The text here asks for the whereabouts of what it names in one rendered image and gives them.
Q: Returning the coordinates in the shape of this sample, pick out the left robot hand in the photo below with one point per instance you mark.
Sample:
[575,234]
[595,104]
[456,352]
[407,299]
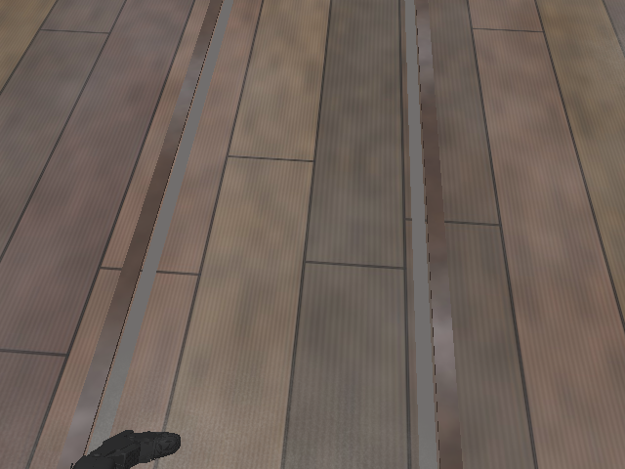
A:
[128,449]

